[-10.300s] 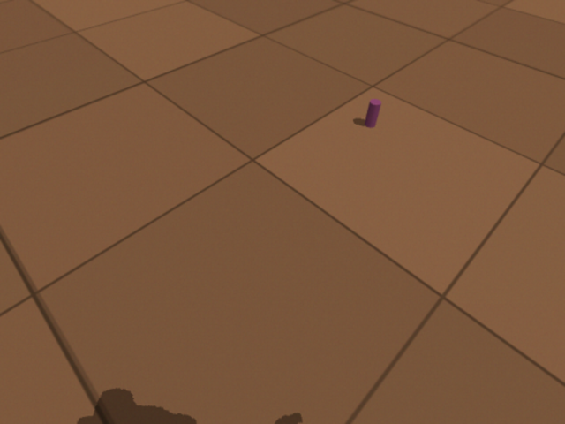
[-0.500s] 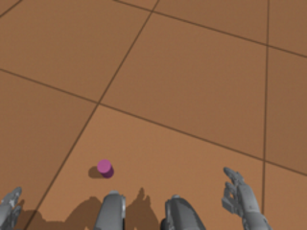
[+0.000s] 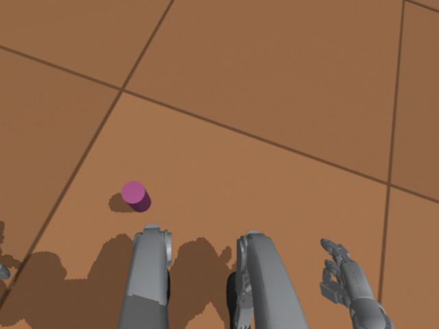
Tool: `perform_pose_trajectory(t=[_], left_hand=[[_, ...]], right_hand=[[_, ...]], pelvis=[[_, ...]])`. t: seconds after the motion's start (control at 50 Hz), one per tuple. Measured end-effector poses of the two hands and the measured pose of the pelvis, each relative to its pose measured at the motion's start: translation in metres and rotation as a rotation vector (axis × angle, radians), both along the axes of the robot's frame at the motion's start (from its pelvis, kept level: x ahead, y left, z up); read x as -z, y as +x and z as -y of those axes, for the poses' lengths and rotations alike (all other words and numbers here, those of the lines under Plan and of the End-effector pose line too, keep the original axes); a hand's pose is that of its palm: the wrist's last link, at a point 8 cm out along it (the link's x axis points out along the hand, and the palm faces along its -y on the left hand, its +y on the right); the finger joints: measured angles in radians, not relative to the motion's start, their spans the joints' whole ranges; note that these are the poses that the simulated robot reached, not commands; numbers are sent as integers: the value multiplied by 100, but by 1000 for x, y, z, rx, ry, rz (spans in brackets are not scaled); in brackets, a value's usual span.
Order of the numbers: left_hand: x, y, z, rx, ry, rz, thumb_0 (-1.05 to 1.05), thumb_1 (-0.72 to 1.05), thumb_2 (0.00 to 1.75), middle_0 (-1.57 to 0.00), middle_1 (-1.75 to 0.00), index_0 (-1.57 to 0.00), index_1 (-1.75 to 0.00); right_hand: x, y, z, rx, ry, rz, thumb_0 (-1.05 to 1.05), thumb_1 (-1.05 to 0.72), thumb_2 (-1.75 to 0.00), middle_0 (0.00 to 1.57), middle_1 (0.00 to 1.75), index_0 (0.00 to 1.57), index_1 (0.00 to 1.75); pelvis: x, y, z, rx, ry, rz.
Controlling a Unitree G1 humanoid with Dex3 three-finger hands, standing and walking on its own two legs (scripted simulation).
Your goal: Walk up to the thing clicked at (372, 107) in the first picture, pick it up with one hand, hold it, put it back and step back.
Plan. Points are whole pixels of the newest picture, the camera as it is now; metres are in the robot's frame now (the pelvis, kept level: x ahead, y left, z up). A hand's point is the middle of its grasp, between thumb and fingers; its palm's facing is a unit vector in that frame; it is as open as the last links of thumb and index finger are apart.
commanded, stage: go down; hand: left
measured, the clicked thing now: (137, 197) +0.41 +0.22 -0.45
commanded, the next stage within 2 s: approach in 1.46 s
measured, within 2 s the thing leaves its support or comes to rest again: neither
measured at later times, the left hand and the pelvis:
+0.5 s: hand out of the picture +0.30 +0.40 -0.11, palm faces +0.22 -0.97 -0.12, open 17.5 cm; pelvis -0.02 +0.00 -0.08, yaw -2 degrees
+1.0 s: hand out of the picture +0.32 +0.41 -0.12, palm faces +0.20 -0.98 -0.09, open 17.7 cm; pelvis -0.03 +0.00 -0.12, yaw -3 degrees
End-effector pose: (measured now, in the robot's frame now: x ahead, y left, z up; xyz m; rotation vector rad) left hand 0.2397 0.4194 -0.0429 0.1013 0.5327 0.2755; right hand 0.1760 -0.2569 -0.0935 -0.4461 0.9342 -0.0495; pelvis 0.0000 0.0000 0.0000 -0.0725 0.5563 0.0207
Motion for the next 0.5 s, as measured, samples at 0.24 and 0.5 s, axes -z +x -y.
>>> perform_pose_trajectory(t=[0.24,0.5], left_hand=[[35,23,-14,55,4,147,-1,-53,5,-3,-4,-4,-3],[51,32,-26,47,-7,198,-1,-54,8,-3,-7,-4,-6]], right_hand=[[53,-20,9,-28,-52,-50,1,-88,-90,21,30,21,30],[86,-36,14,-22,-59,-71,1,-88,-90,21,30,21,30]], pelvis=[[52,-18,2,12,-13,-11],[84,-25,3,28,-17,-13]])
